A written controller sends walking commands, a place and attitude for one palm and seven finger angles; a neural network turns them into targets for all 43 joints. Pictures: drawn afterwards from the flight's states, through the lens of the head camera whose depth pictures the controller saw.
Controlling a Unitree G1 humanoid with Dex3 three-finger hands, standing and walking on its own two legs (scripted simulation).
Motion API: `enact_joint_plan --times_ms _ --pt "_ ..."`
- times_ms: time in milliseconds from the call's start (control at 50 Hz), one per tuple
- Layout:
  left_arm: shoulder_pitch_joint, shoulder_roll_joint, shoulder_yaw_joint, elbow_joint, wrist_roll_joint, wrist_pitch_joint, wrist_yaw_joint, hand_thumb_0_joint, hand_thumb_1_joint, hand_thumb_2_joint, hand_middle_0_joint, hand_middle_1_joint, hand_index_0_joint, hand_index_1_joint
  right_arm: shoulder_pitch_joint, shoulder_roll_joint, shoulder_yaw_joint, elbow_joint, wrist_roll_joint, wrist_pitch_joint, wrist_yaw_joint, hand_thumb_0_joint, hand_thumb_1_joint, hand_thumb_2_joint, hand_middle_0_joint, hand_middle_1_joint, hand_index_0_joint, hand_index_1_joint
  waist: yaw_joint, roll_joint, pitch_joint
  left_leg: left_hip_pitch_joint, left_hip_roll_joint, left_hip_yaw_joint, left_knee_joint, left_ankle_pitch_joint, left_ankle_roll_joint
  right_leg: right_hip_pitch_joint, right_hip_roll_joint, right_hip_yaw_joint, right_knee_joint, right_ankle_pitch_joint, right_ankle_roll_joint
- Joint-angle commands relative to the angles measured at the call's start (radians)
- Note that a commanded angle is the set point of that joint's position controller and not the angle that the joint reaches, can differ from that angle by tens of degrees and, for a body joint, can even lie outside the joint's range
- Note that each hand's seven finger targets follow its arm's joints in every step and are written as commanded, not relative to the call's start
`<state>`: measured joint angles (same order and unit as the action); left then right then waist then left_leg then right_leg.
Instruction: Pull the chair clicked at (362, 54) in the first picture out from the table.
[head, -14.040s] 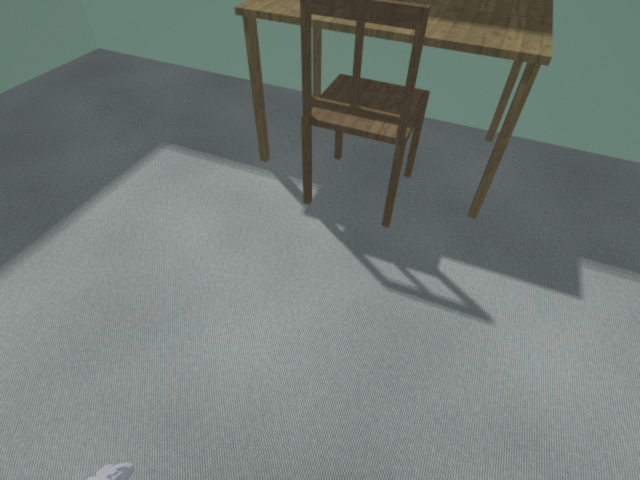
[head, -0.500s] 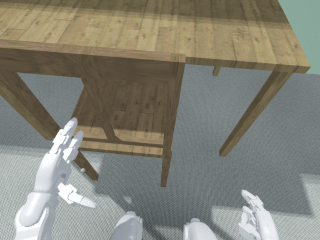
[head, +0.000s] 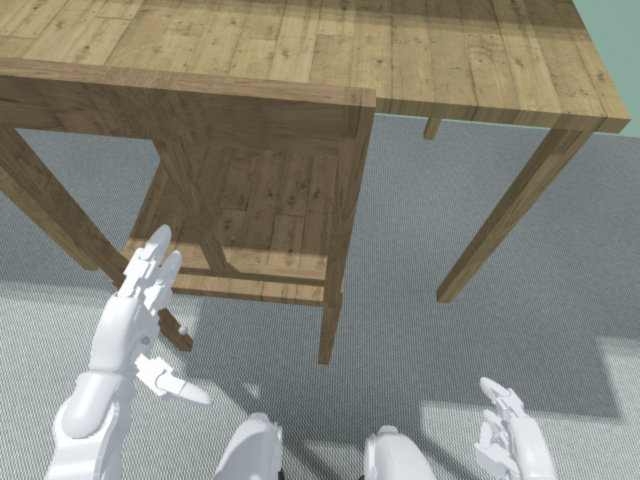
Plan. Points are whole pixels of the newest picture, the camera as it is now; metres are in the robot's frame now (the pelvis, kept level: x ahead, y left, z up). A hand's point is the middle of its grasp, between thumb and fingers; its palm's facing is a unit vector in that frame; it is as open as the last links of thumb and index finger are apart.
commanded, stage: aim the fingers beside a spindle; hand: left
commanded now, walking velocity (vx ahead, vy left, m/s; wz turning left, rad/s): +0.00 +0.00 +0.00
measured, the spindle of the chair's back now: (198, 214) +0.44 +0.18 +0.03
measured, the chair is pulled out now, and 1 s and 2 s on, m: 0.00 0.00 0.00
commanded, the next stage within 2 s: none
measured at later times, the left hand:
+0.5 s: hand (178, 316) +0.30 +0.18 +0.02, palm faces -0.06 -1.00 -0.05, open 16.9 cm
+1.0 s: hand (182, 323) +0.29 +0.17 +0.02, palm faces -0.13 -0.99 -0.02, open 17.0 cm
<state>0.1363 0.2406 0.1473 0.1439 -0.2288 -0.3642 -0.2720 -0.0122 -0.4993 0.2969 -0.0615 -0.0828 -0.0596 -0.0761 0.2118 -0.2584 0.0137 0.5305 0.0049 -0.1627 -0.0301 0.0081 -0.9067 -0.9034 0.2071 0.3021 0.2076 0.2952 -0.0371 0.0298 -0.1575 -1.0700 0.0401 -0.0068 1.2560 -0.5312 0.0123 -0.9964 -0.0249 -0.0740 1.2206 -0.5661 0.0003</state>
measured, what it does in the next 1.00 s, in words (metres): stands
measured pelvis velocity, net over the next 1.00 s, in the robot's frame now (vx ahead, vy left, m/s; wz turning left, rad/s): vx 0.00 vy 0.00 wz -0.01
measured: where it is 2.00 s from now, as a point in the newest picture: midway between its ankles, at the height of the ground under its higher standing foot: outside the picture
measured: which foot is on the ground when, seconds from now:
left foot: down 0.00-1.00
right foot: down 0.00-1.00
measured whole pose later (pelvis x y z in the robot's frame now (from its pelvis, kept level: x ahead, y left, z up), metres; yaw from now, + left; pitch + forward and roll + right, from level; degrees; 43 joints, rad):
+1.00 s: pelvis +0.00 +0.00 -0.01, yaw +0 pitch +21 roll -3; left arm 0.10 0.26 0.16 0.15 -0.25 -0.36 -0.30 -0.01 -0.50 0.30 -0.06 -0.08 -0.06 -0.08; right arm 0.21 -0.26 0.01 0.54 0.01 -0.14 -0.03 0.01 -0.91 -0.90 0.21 0.30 0.21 0.30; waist -0.04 0.03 -0.16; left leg -1.12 0.04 -0.01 1.29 -0.54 0.02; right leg -1.05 -0.02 -0.07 1.24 -0.57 0.01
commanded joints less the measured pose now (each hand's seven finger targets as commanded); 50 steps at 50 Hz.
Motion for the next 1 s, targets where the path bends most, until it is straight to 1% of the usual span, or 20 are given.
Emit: enact_joint_plan --times_ms 0,60,120,180,200,260,280,320,400,440,520,600,640,700,740,800,860,900,940,980 --pt "-0.153 0.151 0.083 -0.216 -0.005 -0.094 0.032 0.0 -0.5 0.3 -0.06 -0.08 -0.06 -0.08 -0.012 -0.136 -0.057 -0.121 0.001 -0.04 -0.001 0.0 -0.9 -0.9 0.2 0.3 0.2 0.3 -0.003 0.052 -0.321 0.303 -0.017 -0.051 -0.166 0.278 0.005 0.086 0.022 0.014 -0.155 0.218 -0.031" --pt "-0.119 0.112 0.058 -0.12 -0.001 -0.059 0.02 0.0 -0.5 0.3 -0.06 -0.08 -0.06 -0.08 -0.012 -0.14 -0.058 -0.124 0.004 -0.024 0.002 0.0 -0.9 -0.9 0.2 0.3 0.2 0.3 -0.012 0.003 -0.294 0.257 -0.02 -0.042 -0.156 0.252 0.008 0.079 0.024 0.014 -0.157 0.218 -0.028" --pt "-0.17 0.123 0.067 -0.081 -0.011 -0.039 -0.002 0.0 -0.5 0.3 -0.06 -0.08 -0.06 -0.08 -0.015 -0.147 -0.058 -0.124 0.009 -0.014 -0.002 0.0 -0.9 -0.9 0.2 0.3 0.2 0.3 -0.015 -0.024 -0.287 0.199 -0.026 -0.034 -0.142 0.192 0.011 0.088 0.023 0.026 -0.164 0.183 -0.027" --pt "-0.22 0.158 0.094 -0.14 -0.02 -0.059 -0.01 0.0 -0.5 0.3 -0.06 -0.08 -0.06 -0.08 -0.018 -0.146 -0.06 -0.128 0.009 -0.014 -0.005 0.0 -0.9 -0.9 0.2 0.3 0.2 0.3 -0.005 0.013 -0.342 0.22 -0.025 -0.031 -0.13 0.228 0.014 0.105 0.022 0.037 -0.155 0.216 -0.03" --pt "-0.226 0.136 0.064 -0.169 -0.018 -0.068 -0.012 0.0 -0.5 0.3 -0.06 -0.08 -0.06 -0.08 -0.018 -0.141 -0.058 -0.133 0.007 -0.018 -0.003 0.0 -0.9 -0.9 0.2 0.3 0.2 0.3 -0.005 0.035 -0.359 0.247 -0.026 -0.031 -0.13 0.251 0.014 0.106 0.021 0.036 -0.15 0.232 -0.031" --pt "-0.218 0.201 0.124 -0.237 -0.023 -0.101 0.008 0.0 -0.5 0.3 -0.06 -0.08 -0.06 -0.08 -0.01 -0.141 -0.061 -0.127 0.002 -0.022 -0.004 0.0 -0.9 -0.9 0.2 0.3 0.2 0.3 0.011 0.049 -0.419 0.287 -0.021 -0.035 -0.129 0.309 0.012 0.13 0.024 0.038 -0.142 0.272 -0.032" --pt "-0.212 0.19 0.11 -0.246 -0.018 -0.106 0.013 0.0 -0.5 0.3 -0.06 -0.08 -0.06 -0.08 -0.011 -0.137 -0.058 -0.127 0.002 -0.023 -0.002 0.0 -0.9 -0.9 0.2 0.3 0.2 0.3 0.011 0.066 -0.418 0.305 -0.021 -0.038 -0.135 0.324 0.011 0.126 0.024 0.035 -0.14 0.276 -0.033" --pt "-0.195 0.18 0.107 -0.22 -0.017 -0.101 0.023 0.0 -0.5 0.3 -0.06 -0.08 -0.06 -0.08 -0.012 -0.136 -0.058 -0.12 0.003 -0.02 0.0 0.0 -0.9 -0.9 0.2 0.3 0.2 0.3 0.003 0.055 -0.383 0.295 -0.021 -0.037 -0.139 0.306 0.01 0.114 0.024 0.03 -0.147 0.261 -0.031" --pt "-0.171 0.153 0.115 -0.029 -0.021 -0.047 0.002 0.0 -0.5 0.3 -0.06 -0.08 -0.06 -0.08 -0.011 -0.145 -0.057 -0.106 0.009 0.001 -0.001 0.0 -0.9 -0.9 0.2 0.3 0.2 0.3 -0.023 -0.049 -0.264 0.15 -0.027 -0.022 -0.122 0.181 0.014 0.093 0.027 0.041 -0.172 0.182 -0.021" --pt "-0.177 0.146 0.111 0.015 -0.027 -0.035 -0.021 0.0 -0.5 0.3 -0.06 -0.08 -0.06 -0.08 -0.014 -0.15 -0.055 -0.111 0.013 0.004 -0.003 0.0 -0.9 -0.9 0.2 0.3 0.2 0.3 -0.019 -0.053 -0.24 0.123 -0.03 -0.02 -0.12 0.155 0.016 0.088 0.027 0.046 -0.177 0.153 -0.025" --pt "-0.24 0.146 0.082 -0.136 -0.045 -0.067 -0.053 0.0 -0.5 0.3 -0.06 -0.08 -0.06 -0.08 -0.017 -0.146 -0.061 -0.131 0.014 -0.012 -0.005 0.0 -0.9 -0.9 0.2 0.3 0.2 0.3 -0.009 0.027 -0.364 0.217 -0.028 -0.021 -0.119 0.232 0.019 0.123 0.021 0.051 -0.162 0.228 -0.028" --pt "-0.239 0.21 0.121 -0.262 -0.046 -0.116 -0.024 0.0 -0.5 0.3 -0.06 -0.08 -0.06 -0.08 -0.005 -0.141 -0.06 -0.117 0.006 -0.03 -0.006 0.0 -0.9 -0.9 0.2 0.3 0.2 0.3 0.004 0.083 -0.43 0.307 -0.023 -0.033 -0.124 0.33 0.015 0.137 0.022 0.043 -0.149 0.289 -0.032" --pt "-0.192 0.232 0.156 -0.219 -0.036 -0.112 -0.001 0.0 -0.5 0.3 -0.06 -0.08 -0.06 -0.08 -0.003 -0.144 -0.061 -0.109 0.003 -0.029 -0.005 0.0 -0.9 -0.9 0.2 0.3 0.2 0.3 0.006 0.05 -0.396 0.281 -0.02 -0.037 -0.126 0.328 0.014 0.125 0.028 0.036 -0.144 0.283 -0.032" --pt "-0.206 0.17 0.125 -0.064 -0.027 -0.072 0.001 0.0 -0.5 0.3 -0.06 -0.08 -0.06 -0.08 -0.01 -0.146 -0.057 -0.095 0.008 -0.013 -0.004 0.0 -0.9 -0.9 0.2 0.3 0.2 0.3 -0.029 -0.02 -0.267 0.183 -0.022 -0.033 -0.125 0.196 0.013 0.061 0.028 0.028 -0.161 0.179 -0.023" --pt "-0.191 0.176 0.147 0.029 -0.028 -0.046 -0.014 0.0 -0.5 0.3 -0.06 -0.08 -0.06 -0.08 -0.01 -0.152 -0.057 -0.092 0.011 -0.002 -0.007 0.0 -0.9 -0.9 0.2 0.3 0.2 0.3 -0.022 -0.05 -0.237 0.13 -0.027 -0.028 -0.117 0.16 0.015 0.059 0.031 0.035 -0.166 0.147 -0.025" --pt "-0.216 0.162 0.121 0.006 -0.038 -0.035 -0.053 0.0 -0.5 0.3 -0.06 -0.08 -0.06 -0.08 -0.015 -0.158 -0.058 -0.115 0.016 0.0 -0.005 0.0 -0.9 -0.9 0.2 0.3 0.2 0.3 -0.013 -0.005 -0.288 0.152 -0.029 -0.023 -0.12 0.174 0.015 0.078 0.025 0.039 -0.16 0.166 -0.028" --pt "-0.241 0.166 0.087 -0.192 -0.05 -0.07 -0.068 0.0 -0.5 0.3 -0.06 -0.08 -0.06 -0.08 -0.012 -0.149 -0.062 -0.135 0.013 -0.02 -0.004 0.0 -0.9 -0.9 0.2 0.3 0.2 0.3 0.007 0.099 -0.435 0.308 -0.021 -0.04 -0.131 0.312 0.013 0.11 0.022 0.032 -0.141 0.262 -0.035" --pt "-0.218 0.18 0.084 -0.286 -0.052 -0.093 -0.05 0.0 -0.5 0.3 -0.06 -0.08 -0.06 -0.08 -0.005 -0.146 -0.064 -0.133 0.009 -0.032 -0.003 0.0 -0.9 -0.9 0.2 0.3 0.2 0.3 0.008 0.111 -0.474 0.384 -0.013 -0.052 -0.136 0.38 0.008 0.107 0.022 0.027 -0.142 0.293 -0.034" --pt "-0.208 0.205 0.101 -0.314 -0.041 -0.102 -0.013 0.0 -0.5 0.3 -0.06 -0.08 -0.06 -0.08 0.004 -0.147 -0.062 -0.12 0.003 -0.036 -0.004 0.0 -0.9 -0.9 0.2 0.3 0.2 0.3 0.0 0.1 -0.459 0.392 -0.008 -0.067 -0.136 0.414 0.006 0.086 0.025 0.017 -0.13 0.295 -0.033" --pt "-0.156 0.163 0.088 -0.241 -0.026 -0.088 0.018 0.0 -0.5 0.3 -0.06 -0.08 -0.06 -0.08 -0.003 -0.139 -0.059 -0.116 0.002 -0.029 0.0 0.0 -0.9 -0.9 0.2 0.3 0.2 0.3 -0.007 0.056 -0.375 0.343 -0.01 -0.068 -0.147 0.362 0.004 0.059 0.025 0.006 -0.134 0.257 -0.029"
